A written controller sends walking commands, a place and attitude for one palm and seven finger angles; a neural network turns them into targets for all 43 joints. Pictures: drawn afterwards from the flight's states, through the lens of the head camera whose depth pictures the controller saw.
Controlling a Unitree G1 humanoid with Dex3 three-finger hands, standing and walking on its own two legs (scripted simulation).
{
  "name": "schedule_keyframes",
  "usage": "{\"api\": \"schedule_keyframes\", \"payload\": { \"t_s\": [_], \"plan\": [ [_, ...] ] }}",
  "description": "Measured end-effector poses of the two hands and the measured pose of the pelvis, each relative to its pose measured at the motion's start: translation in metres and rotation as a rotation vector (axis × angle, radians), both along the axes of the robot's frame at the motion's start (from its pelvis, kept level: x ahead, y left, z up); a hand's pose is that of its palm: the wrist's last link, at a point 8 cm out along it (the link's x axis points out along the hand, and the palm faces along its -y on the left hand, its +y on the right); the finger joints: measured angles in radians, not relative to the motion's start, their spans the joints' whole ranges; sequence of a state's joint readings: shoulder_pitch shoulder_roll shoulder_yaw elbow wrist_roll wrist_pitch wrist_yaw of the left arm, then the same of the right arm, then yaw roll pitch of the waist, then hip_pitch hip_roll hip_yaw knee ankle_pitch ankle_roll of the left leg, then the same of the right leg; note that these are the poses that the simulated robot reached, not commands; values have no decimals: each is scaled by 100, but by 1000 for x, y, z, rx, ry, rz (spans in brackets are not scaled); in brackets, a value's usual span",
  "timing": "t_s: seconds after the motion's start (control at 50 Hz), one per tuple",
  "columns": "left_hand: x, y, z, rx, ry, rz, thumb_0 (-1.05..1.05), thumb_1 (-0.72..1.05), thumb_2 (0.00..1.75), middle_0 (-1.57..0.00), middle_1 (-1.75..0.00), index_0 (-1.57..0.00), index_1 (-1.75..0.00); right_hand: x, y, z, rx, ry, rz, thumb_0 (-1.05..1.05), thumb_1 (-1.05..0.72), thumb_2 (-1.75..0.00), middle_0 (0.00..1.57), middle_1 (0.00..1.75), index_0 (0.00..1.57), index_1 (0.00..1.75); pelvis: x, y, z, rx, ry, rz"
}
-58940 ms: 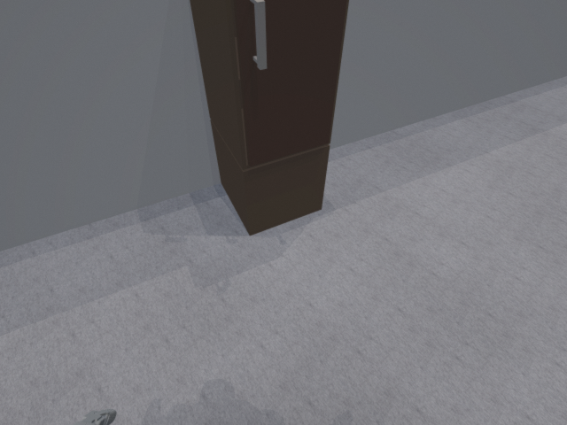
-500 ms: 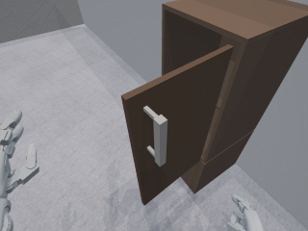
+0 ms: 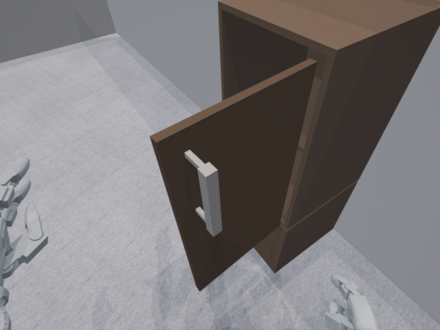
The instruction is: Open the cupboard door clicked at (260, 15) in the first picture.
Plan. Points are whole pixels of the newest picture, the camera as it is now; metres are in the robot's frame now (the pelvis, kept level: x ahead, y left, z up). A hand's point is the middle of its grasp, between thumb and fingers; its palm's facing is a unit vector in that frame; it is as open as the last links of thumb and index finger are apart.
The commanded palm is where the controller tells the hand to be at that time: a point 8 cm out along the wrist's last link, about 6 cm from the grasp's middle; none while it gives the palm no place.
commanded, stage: step back with the hand held close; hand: left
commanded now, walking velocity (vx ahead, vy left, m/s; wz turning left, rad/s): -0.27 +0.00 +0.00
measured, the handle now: (203, 195) +0.31 +0.07 +0.12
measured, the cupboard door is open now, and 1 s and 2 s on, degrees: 95 95 95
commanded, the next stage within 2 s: stop stepping back and stand still in 0.90 s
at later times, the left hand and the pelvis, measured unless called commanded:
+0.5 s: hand out of the picture +0.10 +0.32 +0.16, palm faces +0.38 -0.76 -0.52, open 7.4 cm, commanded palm +0.05 +0.35 +0.17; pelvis -0.10 +0.06 -0.02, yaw -1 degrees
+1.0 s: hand out of the picture +0.00 +0.37 +0.18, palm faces +0.38 -0.84 -0.38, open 7.4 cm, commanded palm -0.06 +0.41 +0.17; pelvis -0.21 +0.12 +0.00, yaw -3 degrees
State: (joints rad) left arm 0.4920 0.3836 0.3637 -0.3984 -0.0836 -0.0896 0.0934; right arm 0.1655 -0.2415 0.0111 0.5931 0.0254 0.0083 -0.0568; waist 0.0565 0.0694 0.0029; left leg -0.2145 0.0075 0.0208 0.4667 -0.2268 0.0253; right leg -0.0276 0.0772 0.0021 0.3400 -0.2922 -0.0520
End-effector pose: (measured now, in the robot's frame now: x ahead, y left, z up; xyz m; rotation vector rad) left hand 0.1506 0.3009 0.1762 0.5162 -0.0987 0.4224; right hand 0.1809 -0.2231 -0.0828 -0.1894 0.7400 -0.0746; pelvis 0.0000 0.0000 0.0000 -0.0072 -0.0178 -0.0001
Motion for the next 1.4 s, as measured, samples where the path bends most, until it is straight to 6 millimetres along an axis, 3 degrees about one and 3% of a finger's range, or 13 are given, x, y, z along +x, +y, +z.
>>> {"api": "schedule_keyframes", "payload": {
  "t_s": [0.06, 0.2, 0.32, 0.48, 0.6, 0.68, 0.8, 0.9, 1.04, 1.16, 1.26, 1.34, 1.4],
  "plan": [
    [0, 3, -2, 22, 12, -17, 1, 89, 90, -21, -30, -21, -31, -6, -5, 3, -12, 17, -27, 1, -91, -90, 20, 30, 20, 30, -6, 2, 0, -7, 10, -10],
    [-5, 9, -28, -35, 83, -72, 1, 89, 90, -21, -30, -21, -31, -33, -11, 11, -72, 37, -103, 1, -91, -90, 20, 30, 20, 30, -24, 18, -3, -17, 14, -32],
    [-23, 22, -10, 31, -10, -145, 1, 89, 90, -22, -30, -21, -31, -66, 4, 19, -97, 17, -125, 1, -91, -90, 20, 30, 19, 30, -53, 34, -7, -19, 4, -44],
    [-78, 51, 4, 119, -68, -98, 1, 89, 90, -21, -30, -21, -31, -118, 39, 1, -47, -10, -102, 1, -91, -90, 20, 30, 20, 30, -95, 55, -15, -37, -2, -27],
    [-122, 71, -10, 53, -82, -22, 1, 89, 90, -21, -30, -21, -31, -163, 60, -15, -46, 69, -78, 1, -91, -90, 20, 30, 20, 30, -119, 72, -16, -29, -2, -25],
    [-131, 89, -22, -10, -149, -22, 1, 89, 90, -21, -30, -21, -31, -188, 71, -16, -106, 86, -81, 1, -91, -90, 20, 30, 20, 30, -134, 90, -23, -36, -4, -3],
    [-143, 111, -1, 17, -232, -57, 1, 89, 90, -21, -30, -21, -31, -216, 96, 2, -109, 44, -85, 2, -91, -90, 20, 30, 20, 30, -167, 105, -12, -68, -11, 3],
    [-170, 111, 19, 39, -262, -123, 1, 89, 90, -21, -30, -21, -31, -233, 113, 20, -83, 5, -80, 2, -91, -90, 20, 30, 20, 30, -186, 113, -2, -90, 27, -35],
    [-203, 110, 9, 7, -185, -155, 1, 89, 90, -21, -30, -21, -31, -255, 121, 23, -73, -37, -46, 1, -90, -90, 20, 30, 20, 30, -229, 117, -1, -85, 75, -41],
    [-253, 102, 5, 78, -124, -184, 1, 89, 90, -21, -30, -21, -31, -291, 116, 1, -46, -34, -34, 1, -91, -90, 20, 30, 20, 30, -277, 116, -17, -45, 41, -44],
    [-289, 115, 16, 93, -203, -131, 1, 88, 90, -22, -30, -21, -31, -334, 109, -7, -56, 24, -98, 1, -91, -90, 20, 30, 20, 30, -274, 120, -16, -30, 5, -74],
    [-283, 138, 5, 3, -289, -23, 1, 88, 90, -22, -30, -21, -31, -354, 102, -12, -94, 24, -131, 2, -91, -90, 20, 30, 20, 30, -284, 129, -20, -4, -34, -66],
    [-268, 139, -6, -64, -247, -5, 1, 89, 90, -21, -30, -21, -31, -368, 104, -9, -86, -10, -152, 2, -91, -90, 20, 30, 20, 30, -303, 132, -17, 0, -53, -70]
  ]
}}
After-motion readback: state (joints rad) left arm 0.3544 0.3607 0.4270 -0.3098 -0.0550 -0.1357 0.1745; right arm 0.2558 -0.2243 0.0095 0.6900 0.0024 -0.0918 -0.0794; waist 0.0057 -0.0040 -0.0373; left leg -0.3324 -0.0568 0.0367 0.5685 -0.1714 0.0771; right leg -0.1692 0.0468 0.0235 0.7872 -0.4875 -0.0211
